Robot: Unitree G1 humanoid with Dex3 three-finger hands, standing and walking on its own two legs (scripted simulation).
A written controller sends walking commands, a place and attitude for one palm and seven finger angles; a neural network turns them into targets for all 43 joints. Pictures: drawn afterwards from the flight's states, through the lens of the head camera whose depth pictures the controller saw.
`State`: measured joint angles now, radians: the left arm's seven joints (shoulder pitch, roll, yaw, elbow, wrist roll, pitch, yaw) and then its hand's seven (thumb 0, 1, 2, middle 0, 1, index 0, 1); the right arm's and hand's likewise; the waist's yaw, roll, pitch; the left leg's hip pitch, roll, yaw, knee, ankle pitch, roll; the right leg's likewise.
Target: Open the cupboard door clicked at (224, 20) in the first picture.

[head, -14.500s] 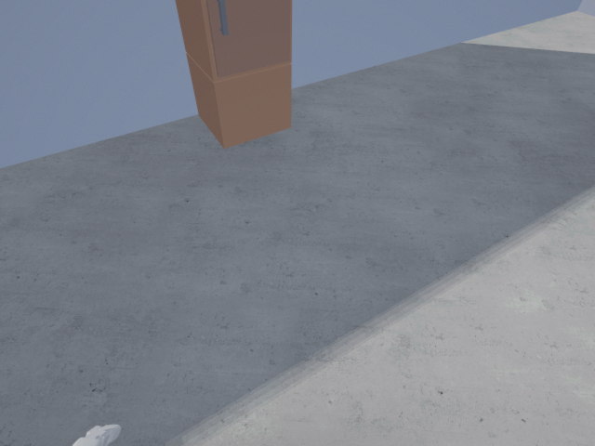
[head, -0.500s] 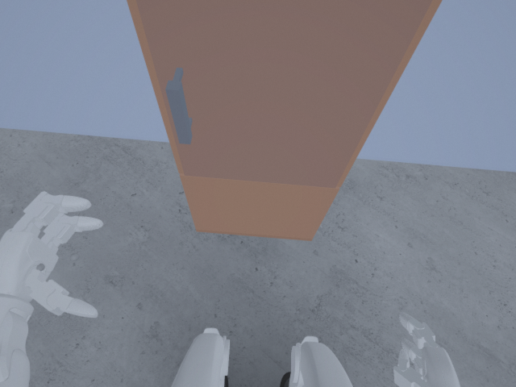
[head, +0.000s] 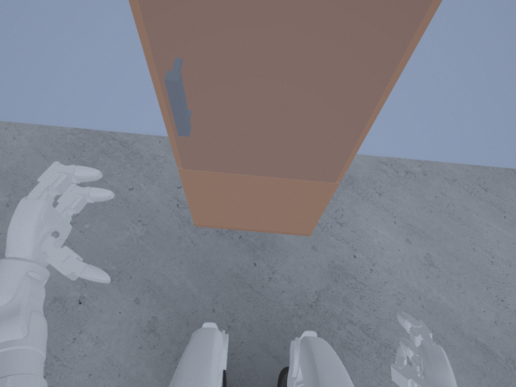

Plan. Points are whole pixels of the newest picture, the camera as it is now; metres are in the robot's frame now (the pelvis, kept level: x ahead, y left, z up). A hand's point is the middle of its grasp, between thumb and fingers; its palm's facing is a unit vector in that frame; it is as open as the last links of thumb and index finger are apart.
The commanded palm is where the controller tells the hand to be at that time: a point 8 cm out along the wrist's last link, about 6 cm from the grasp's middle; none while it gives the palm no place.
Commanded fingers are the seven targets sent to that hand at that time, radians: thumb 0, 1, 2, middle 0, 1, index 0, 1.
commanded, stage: move the hooked fingers beside the handle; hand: left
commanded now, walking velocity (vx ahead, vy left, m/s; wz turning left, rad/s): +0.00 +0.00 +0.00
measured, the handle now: (181, 99) +0.57 +0.18 +0.04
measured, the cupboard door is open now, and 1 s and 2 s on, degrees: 0 0 0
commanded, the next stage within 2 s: none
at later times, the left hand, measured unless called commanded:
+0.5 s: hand (115, 182) +0.39 +0.25 +0.04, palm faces -0.02 -1.00 -0.02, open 14.0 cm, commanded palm +0.38 +0.29 +0.04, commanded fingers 0.00 -0.50 0.30 -0.30 -1.20 -0.30 -1.20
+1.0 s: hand (133, 146) +0.47 +0.24 +0.03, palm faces +0.00 -1.00 -0.01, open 14.0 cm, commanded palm +0.46 +0.28 +0.04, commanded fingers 0.00 -0.50 0.30 -0.30 -1.20 -0.30 -1.20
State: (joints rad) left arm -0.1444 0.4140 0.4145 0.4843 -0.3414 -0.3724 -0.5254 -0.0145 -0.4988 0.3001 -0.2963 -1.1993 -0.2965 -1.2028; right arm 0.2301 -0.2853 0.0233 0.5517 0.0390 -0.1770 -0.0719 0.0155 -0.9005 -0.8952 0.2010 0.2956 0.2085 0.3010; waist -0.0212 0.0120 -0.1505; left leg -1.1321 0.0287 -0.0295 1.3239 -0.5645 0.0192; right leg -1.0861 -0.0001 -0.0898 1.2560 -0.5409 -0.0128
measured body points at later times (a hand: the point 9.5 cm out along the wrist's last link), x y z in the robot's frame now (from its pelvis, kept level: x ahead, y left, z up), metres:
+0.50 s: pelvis +0.01 +0.01 +0.01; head +0.13 +0.03 +0.44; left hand +0.39 +0.30 +0.04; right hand +0.12 -0.26 -0.09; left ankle +0.03 +0.10 -0.62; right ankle +0.03 -0.12 -0.62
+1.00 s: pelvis +0.00 +0.00 -0.01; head +0.15 +0.03 +0.42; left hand +0.46 +0.29 +0.04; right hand +0.06 -0.27 -0.11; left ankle +0.03 +0.10 -0.62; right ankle +0.03 -0.12 -0.62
